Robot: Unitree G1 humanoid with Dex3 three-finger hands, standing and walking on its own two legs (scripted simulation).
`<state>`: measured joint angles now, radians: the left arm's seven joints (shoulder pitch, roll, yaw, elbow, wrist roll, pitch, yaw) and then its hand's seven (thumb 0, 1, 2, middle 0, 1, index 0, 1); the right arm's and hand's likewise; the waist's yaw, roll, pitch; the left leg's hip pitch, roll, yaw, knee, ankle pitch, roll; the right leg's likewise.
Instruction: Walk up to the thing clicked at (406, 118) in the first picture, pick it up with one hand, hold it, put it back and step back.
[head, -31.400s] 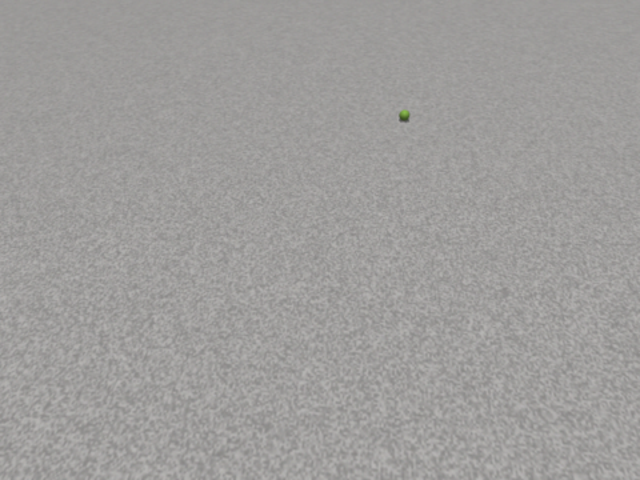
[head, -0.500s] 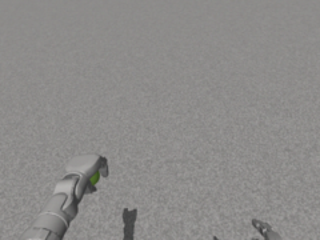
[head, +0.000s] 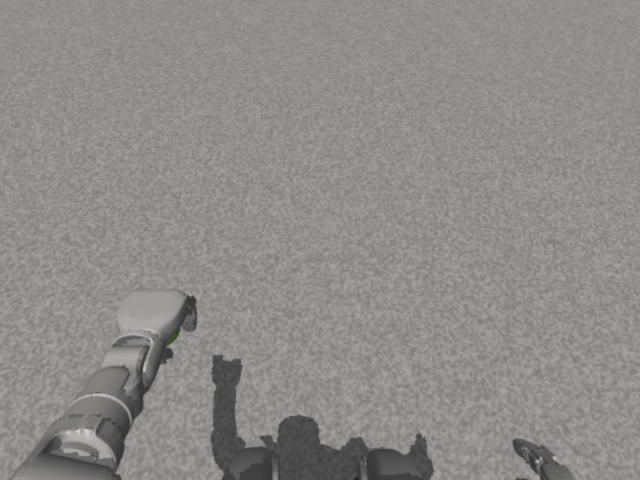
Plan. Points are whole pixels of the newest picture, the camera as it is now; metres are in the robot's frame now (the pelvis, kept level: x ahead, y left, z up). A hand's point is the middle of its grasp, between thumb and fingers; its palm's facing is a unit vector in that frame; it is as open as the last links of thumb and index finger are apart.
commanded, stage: crouch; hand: left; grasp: from above
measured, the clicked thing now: (159, 327) +0.36 +0.24 -0.12
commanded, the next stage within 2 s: lower in 1.38 s
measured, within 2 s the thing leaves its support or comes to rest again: neither
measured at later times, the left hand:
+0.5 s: hand (193, 365) +0.36 +0.25 -0.36, palm faces -0.48 +0.00 -0.87, open 6.6 cm
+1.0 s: hand (203, 368) +0.39 +0.26 -0.48, palm faces -0.48 -0.02 -0.88, open 6.2 cm
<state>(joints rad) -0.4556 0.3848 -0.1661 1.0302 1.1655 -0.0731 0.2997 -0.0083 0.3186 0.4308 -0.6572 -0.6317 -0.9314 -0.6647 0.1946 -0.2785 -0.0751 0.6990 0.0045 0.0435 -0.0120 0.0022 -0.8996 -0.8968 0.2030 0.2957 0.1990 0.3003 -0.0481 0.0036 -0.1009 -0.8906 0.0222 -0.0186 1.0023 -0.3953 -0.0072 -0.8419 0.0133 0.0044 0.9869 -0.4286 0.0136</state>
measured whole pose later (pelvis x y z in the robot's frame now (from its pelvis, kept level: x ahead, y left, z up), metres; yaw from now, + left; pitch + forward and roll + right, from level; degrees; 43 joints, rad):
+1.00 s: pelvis -0.05 +0.00 -0.30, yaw -6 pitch +37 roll -6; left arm -0.81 0.61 0.09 1.31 1.23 -0.17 0.40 -0.05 0.33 0.39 -0.70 -0.53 -1.02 -0.57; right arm 0.12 -0.25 -0.02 0.74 -0.12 -0.07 0.10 0.00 -0.91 -0.90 0.20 0.30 0.20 0.30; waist -0.15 0.00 -0.12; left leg -2.14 0.03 -0.11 2.16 -0.67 -0.01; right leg -2.06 0.05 -0.06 2.11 -0.71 0.02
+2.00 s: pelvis -0.05 +0.00 -0.39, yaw -9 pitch +33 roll -8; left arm -0.87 0.77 0.18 1.48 1.30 -0.25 0.52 -0.07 0.35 0.34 -0.73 -0.47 -1.02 -0.51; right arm 0.08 -0.27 0.06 0.79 -0.19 -0.08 0.14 0.00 -0.91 -0.90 0.20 0.30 0.20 0.30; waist -0.21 -0.06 0.01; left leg -2.37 0.02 -0.17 2.47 -0.68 -0.02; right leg -2.27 0.07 -0.11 2.40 -0.71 0.03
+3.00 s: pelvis -0.05 +0.01 -0.41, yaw -13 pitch +28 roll -12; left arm -0.89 0.89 0.19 1.66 1.31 -0.26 0.66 -0.06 0.35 0.38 -0.70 -0.49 -1.01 -0.53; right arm 0.04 -0.30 0.20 0.77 -0.27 -0.19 0.23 0.00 -0.90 -0.90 0.20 0.30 0.20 0.30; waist -0.28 -0.12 0.10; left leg -2.37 0.03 -0.25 2.58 -0.71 -0.02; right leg -2.25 0.10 -0.17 2.44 -0.71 0.05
